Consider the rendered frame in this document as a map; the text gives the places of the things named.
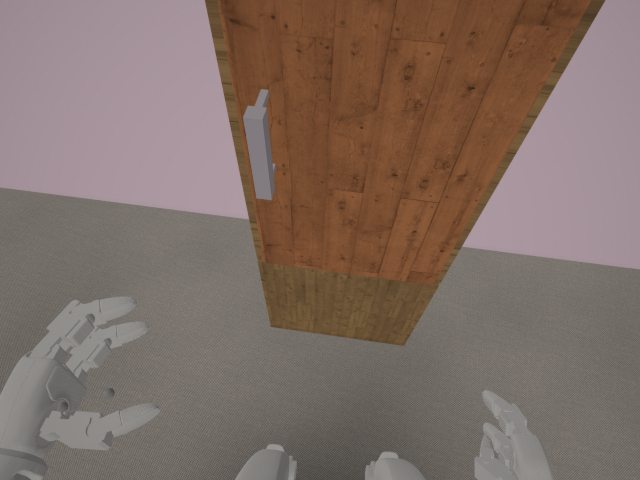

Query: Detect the robot left forearm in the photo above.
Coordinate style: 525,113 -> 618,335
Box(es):
0,448 -> 48,480

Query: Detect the robot left hand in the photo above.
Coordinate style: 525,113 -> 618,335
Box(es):
0,296 -> 160,458

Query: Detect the handle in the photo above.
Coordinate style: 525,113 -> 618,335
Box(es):
243,89 -> 276,200

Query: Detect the right robot thigh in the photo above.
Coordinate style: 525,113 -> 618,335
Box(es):
365,458 -> 426,480

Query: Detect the cupboard door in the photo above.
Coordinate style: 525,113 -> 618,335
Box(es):
217,0 -> 591,285

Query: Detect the robot right hand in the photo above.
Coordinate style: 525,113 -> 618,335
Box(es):
474,390 -> 555,480

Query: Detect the right robot shin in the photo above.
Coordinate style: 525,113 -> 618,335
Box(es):
378,452 -> 399,460

